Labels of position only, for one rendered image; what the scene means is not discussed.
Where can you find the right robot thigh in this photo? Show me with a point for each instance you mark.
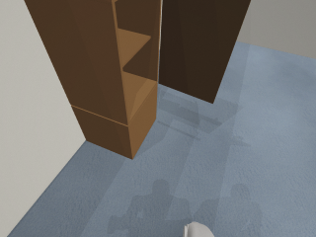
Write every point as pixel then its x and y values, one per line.
pixel 196 230

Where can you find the cupboard door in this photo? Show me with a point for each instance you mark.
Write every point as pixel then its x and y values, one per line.
pixel 196 42

